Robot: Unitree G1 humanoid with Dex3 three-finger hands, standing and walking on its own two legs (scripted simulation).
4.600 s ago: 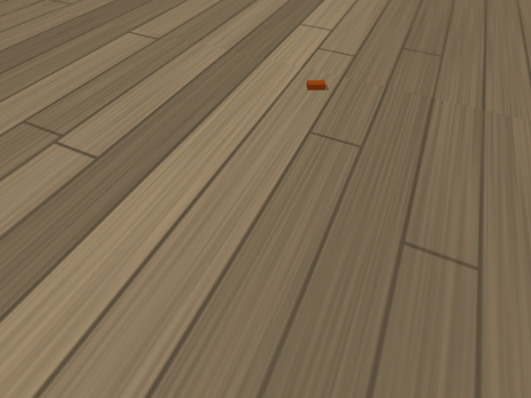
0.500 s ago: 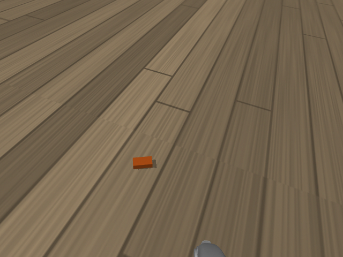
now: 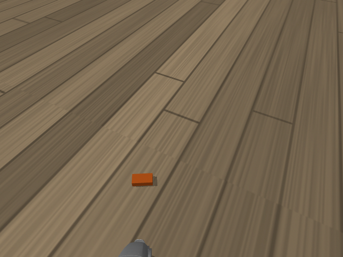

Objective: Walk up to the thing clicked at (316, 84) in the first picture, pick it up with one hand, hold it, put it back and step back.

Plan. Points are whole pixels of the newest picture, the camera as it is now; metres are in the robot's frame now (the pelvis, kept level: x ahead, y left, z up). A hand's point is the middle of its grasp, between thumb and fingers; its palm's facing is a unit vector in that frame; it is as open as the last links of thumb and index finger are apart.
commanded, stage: walk up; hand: left
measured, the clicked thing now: (142, 179) +0.67 +0.21 -0.75
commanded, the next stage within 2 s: none
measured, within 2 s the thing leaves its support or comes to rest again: neither
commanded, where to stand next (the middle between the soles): +0.32 -0.03 m, yaw +1 degrees
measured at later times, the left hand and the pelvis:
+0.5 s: hand (83, 232) +0.20 +0.25 -0.14, palm faces -0.05 -0.92 -0.39, open 7.4 cm; pelvis +0.14 -0.04 -0.01, yaw +0 degrees
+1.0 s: hand (102, 215) +0.26 +0.22 -0.16, palm faces +0.06 -0.92 -0.40, open 7.4 cm; pelvis +0.20 -0.06 -0.02, yaw +6 degrees
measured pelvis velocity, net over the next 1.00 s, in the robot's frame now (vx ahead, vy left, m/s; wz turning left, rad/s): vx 0.20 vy -0.06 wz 0.10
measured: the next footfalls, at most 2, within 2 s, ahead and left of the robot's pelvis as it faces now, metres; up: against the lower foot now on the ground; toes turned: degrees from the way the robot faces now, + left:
left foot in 0.10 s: +0.18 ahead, +0.12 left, +0.00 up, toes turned +6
right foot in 0.54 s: +0.27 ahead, -0.19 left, +0.00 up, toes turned +3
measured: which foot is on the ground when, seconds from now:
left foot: up 0.00-0.08, down 0.10-0.54, up 0.56-0.96, down 0.98-1.00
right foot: down 0.00-0.12, up 0.14-0.52, down 0.54-1.00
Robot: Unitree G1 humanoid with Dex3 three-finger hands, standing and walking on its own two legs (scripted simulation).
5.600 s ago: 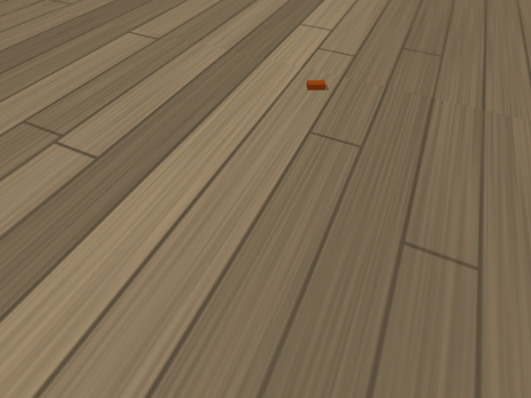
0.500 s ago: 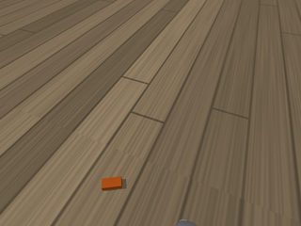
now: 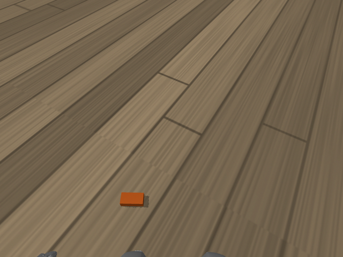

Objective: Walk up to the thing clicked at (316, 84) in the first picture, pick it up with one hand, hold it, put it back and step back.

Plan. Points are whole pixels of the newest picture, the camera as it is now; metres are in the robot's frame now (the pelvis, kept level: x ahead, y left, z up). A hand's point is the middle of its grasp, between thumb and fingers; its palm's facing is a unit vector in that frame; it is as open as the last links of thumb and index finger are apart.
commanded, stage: walk up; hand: left
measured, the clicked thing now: (132, 199) +0.49 +0.22 -0.73
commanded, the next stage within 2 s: stand in 1.72 s
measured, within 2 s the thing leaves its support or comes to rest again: neither
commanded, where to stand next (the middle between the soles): +0.13 +0.02 m, yaw -4 degrees
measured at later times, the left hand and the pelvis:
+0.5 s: hand out of the picture +0.05 +0.29 -0.13, palm faces -0.03 -0.92 -0.39, open 7.4 cm; pelvis +0.01 +0.01 +0.02, yaw -1 degrees
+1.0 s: hand (65, 254) +0.15 +0.26 -0.12, palm faces -0.08 -0.93 -0.36, open 7.4 cm; pelvis +0.03 +0.01 +0.03, yaw -3 degrees
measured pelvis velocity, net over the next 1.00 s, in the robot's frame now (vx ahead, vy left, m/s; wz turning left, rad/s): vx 0.03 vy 0.01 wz -0.05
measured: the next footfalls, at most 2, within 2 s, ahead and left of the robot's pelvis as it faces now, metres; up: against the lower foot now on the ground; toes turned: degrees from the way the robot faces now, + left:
none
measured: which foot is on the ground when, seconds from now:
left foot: down 0.00-1.00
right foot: down 0.00-1.00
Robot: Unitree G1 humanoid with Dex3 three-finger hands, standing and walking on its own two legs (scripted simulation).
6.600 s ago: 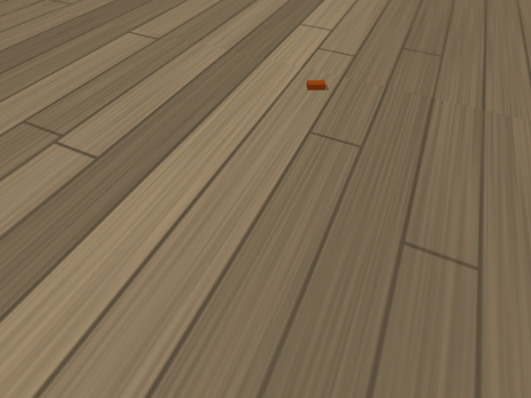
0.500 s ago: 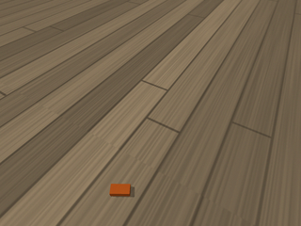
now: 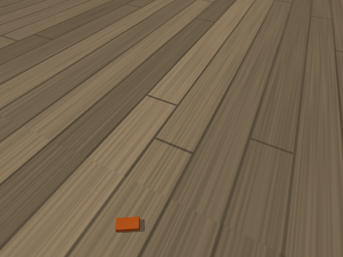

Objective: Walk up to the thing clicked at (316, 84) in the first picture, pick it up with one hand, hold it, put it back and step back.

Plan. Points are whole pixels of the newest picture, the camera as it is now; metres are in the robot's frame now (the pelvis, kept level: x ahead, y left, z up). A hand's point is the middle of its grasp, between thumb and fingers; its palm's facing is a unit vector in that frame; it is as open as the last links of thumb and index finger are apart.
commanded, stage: walk up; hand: left
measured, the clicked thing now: (127, 224) +0.45 +0.23 -0.76
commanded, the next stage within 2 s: stand in 0.72 s
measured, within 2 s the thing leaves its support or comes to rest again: neither
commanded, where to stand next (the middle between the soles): +0.10 +0.01 m, yaw -2 degrees
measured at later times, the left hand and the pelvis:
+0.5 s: hand out of the picture +0.08 +0.26 -0.15, palm faces -0.05 -0.93 -0.37, open 7.4 cm; pelvis +0.00 +0.01 +0.00, yaw -1 degrees
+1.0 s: hand out of the picture +0.09 +0.25 -0.16, palm faces -0.06 -0.94 -0.34, open 7.4 cm; pelvis +0.00 +0.00 +0.00, yaw -1 degrees
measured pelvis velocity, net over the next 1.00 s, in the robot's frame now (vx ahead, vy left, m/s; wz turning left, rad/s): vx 0.00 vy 0.00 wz -0.01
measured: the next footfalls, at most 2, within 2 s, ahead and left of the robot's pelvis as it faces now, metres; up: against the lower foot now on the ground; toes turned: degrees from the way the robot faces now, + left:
none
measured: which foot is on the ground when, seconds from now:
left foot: down 0.00-1.00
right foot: down 0.00-1.00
